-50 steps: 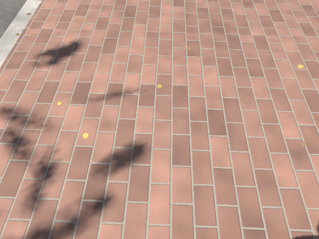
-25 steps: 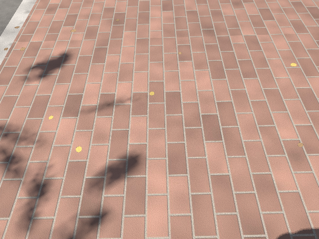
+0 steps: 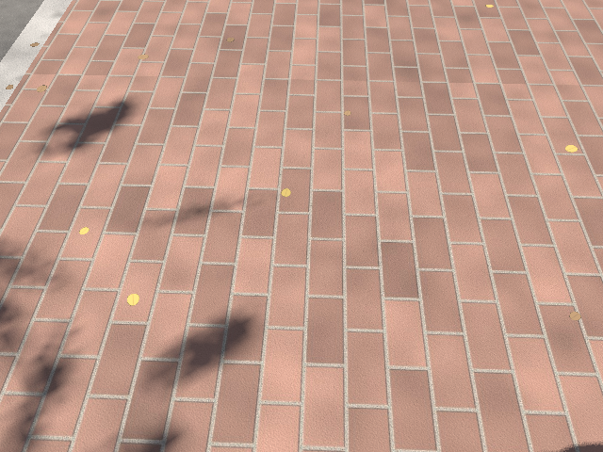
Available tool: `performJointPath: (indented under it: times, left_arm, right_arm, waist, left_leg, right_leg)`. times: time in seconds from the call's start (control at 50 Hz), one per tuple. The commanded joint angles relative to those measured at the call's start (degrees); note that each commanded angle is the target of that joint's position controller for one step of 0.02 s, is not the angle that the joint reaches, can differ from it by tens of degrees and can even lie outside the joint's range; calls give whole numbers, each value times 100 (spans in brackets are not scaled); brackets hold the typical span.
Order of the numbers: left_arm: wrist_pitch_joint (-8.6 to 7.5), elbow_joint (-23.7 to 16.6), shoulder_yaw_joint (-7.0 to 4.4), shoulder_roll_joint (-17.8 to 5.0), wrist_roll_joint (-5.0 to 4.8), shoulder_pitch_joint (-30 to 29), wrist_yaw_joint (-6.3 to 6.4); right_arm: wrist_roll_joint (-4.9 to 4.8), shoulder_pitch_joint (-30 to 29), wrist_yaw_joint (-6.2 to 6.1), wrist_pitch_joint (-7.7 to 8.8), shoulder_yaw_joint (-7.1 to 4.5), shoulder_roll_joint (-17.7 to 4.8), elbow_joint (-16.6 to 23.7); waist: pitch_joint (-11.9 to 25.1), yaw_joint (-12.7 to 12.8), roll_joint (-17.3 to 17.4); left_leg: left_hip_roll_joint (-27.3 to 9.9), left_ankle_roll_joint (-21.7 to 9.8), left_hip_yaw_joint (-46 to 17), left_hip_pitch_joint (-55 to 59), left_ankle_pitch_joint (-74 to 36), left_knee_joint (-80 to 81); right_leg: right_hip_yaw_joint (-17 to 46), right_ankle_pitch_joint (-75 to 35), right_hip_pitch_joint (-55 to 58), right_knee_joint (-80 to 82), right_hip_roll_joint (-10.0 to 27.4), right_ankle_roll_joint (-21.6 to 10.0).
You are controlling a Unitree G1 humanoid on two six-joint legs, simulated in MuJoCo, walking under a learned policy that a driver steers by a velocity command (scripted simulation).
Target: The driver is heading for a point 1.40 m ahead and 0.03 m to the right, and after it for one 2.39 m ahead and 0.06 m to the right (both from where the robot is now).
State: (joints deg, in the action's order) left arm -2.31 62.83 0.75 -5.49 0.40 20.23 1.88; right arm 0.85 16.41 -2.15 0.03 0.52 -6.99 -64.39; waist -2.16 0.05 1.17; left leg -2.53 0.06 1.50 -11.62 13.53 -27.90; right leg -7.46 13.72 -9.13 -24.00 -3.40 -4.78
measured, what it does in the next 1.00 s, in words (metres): stands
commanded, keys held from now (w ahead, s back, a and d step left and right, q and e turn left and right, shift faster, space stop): no key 0.82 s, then w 0.18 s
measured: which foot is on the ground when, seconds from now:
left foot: down 0.00-0.90, up 0.92-1.00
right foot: down 0.00-1.00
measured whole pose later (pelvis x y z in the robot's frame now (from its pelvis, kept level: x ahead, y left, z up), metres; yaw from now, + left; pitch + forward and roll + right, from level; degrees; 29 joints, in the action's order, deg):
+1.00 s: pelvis +0.04 +0.01 +0.00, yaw +0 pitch -1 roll +0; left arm -1.2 65.6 -1.6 -7.6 1.2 24.8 2.0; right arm 2.0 20.7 -1.0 0.3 -0.2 -6.3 -65.8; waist -0.1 1.5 -0.3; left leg -1.6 -3.1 4.3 -15.0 25.9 -41.1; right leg -5.6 16.8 -5.3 -22.0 -2.7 -5.4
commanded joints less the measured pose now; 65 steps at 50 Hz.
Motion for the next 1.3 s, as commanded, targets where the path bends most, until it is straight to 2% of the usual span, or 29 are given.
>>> performJointPath:
  times: [0.02, 0.04, 0.1, 0.22, 0.48, 0.82, 0.84, 0.88, 0.9, 0.94, 0.96, 0.98, 1.0, 1.04, 1.1, 1.16, 1.2, 1.22, 1.24, 1.26, 1.28, 1.3]
  left_arm:
    - [28, -24, -95, -390, -7, 528, 2]
    - [25, 8, -109, -415, 9, 555, 17]
    - [0, 40, -128, -472, 13, 532, 19]
    - [23, 116, -120, -423, 1, 469, 49]
    - [52, 216, -105, -456, -2, 461, 80]
    - [40, 287, -71, -391, 2, 548, 81]
    - [43, 303, -65, -371, 6, 600, 78]
    - [90, 303, -161, -588, 0, 695, 71]
    - [131, 322, -237, -740, 4, 850, 63]
    - [187, 405, -357, -937, 20, 1328, 31]
    - [178, 431, -378, -920, 54, 1439, 18]
    - [138, 423, -384, -889, 119, 1460, 5]
    - [84, 374, -396, -923, 149, 1346, -5]
    - [-27, 245, -390, -906, 105, 1063, -18]
    - [-154, 178, -376, -923, 66, 958, -15]
    - [-202, 164, -390, -1027, 75, 981, -43]
    - [-210, 122, -409, -1087, 52, 842, -78]
    - [-221, 104, -404, -1070, 63, 808, -96]
    - [-258, 69, -345, -907, 99, 762, -128]
    - [-288, -229, -211, -431, 29, 584, -193]
    - [-280, -400, -307, -722, 136, 501, -247]
    - [-251, -483, -339, -808, 199, 281, -297]
  right_arm:
    - [-55, 552, 20, 77, -19, -299, -103]
    - [-65, 556, 18, 111, -3, -230, -117]
    - [-81, 605, -38, 160, -25, -309, -142]
    - [-65, 645, -52, 152, -36, -288, -188]
    - [-54, 725, -65, 118, -31, -248, -282]
    - [-54, 773, -58, 83, -17, -212, -352]
    - [-47, 805, -56, 79, -9, -185, -369]
    - [-9, 768, -44, 63, -58, -262, -315]
    - [23, 683, -19, 53, -80, -264, -235]
    - [144, 297, 71, 53, -83, -168, 38]
    - [167, 43, 119, 80, -90, -164, 209]
    - [151, -148, 165, 118, -127, -246, 359]
    - [140, -171, 210, 168, -157, -283, 443]
    - [95, -96, 286, 272, -217, -328, 501]
    - [57, -236, 345, 305, -260, -287, 644]
    - [20, -388, 361, 286, -306, -354, 829]
    - [6, 26, 355, 318, -348, -373, 740]
    - [12, 507, 336, 348, -404, -444, 581]
    - [32, 1299, 286, 420, -511, -663, 340]
    - [111, 2096, 212, 475, -666, -1306, 236]
    - [65, 2350, 219, 388, -681, -1399, 73]
    - [56, 1501, 220, 358, -601, -1202, 310]
  waist:
    - [-627, 38, 427]
    - [-562, 23, 360]
    - [-250, 22, 119]
    - [-235, 12, -78]
    - [-293, 1, -80]
    - [-376, -4, -90]
    - [-274, 14, -95]
    - [-377, 80, -289]
    - [-511, 162, -520]
    - [-1047, 404, -835]
    - [-1247, 471, -862]
    - [-1283, 457, -727]
    - [-1189, 332, -537]
    - [-869, 126, -301]
    - [-689, 54, -493]
    - [-729, 49, -738]
    - [-700, -181, -624]
    - [-586, -372, -481]
    - [-274, -707, -39]
    - [20, -955, 1510]
    - [-3, -786, 1581]
    - [-442, -338, 804]
  left_leg:
    - [-414, -185, -486, -21, -685, 667]
    - [-410, -154, -465, -23, -807, 733]
    - [-409, -172, -446, 212, -1112, 793]
    - [-417, -200, -411, 315, -1241, 824]
    - [-408, -193, -362, 371, -1227, 872]
    - [-398, -159, -339, 317, -900, 926]
    - [-350, -169, -311, 338, -588, 943]
    - [-55, -240, -56, 18, 492, 555]
    - [143, -278, 152, -427, 1163, 112]
    - [254, -330, 537, -1482, 1560, -905]
    - [63, -371, 406, -1807, 1487, -1505]
    - [-66, -399, 212, -2190, 1570, -2071]
    - [-177, -423, 60, -2440, 1451, -2353]
    - [-247, -398, 2, -2400, 1028, -2258]
    - [-120, -318, 213, -1829, 577, -1599]
    - [-4, -323, 422, -1188, 389, -931]
    - [178, -351, 651, -261, 88, -418]
    - [328, -365, 718, 415, 225, -213]
    - [144, -432, 338, 1365, 508, 152]
    - [-1411, -862, -2137, 2106, 2296, 1499]
    - [-2017, -1275, -3997, 1915, 3369, 2304]
    - [-1985, -1231, -3505, 1298, 3413, 2195]
  right_leg:
    - [909, -371, -320, 886, 843, 94]
    - [908, -714, -113, 777, 868, 85]
    - [898, -1322, 226, 643, 926, 79]
    - [856, -1417, 306, 642, 928, 102]
    - [877, -1503, 307, 633, 959, 108]
    - [933, -1221, 198, 750, 954, 105]
    - [934, -730, 244, 823, 907, 85]
    - [1102, 843, 207, 936, 842, -78]
    - [1425, 1971, 215, 1095, 994, -269]
    - [2509, 3565, 157, 1767, 1850, -779]
    - [2915, 3573, 6, 2014, 2193, -999]
    - [3108, 3262, 78, 2142, 2362, -1134]
    - [3045, 2873, 242, 2135, 2395, -1160]
    - [2537, 2079, 446, 2063, 2178, -966]
    - [1774, 1298, 213, 1887, 1806, -757]
    - [1489, 1225, -181, 1653, 1727, -744]
    - [1271, 1220, -680, 1185, 1619, -680]
    - [1108, 952, -980, 676, 1455, -609]
    - [742, 393, -1363, -457, 1126, -458]
    - [-69, 831, -2469, -2671, 352, -68]
    - [375, 1635, -3169, -4078, 115, -137]
    - [714, 1124, -3369, -4619, 581, -220]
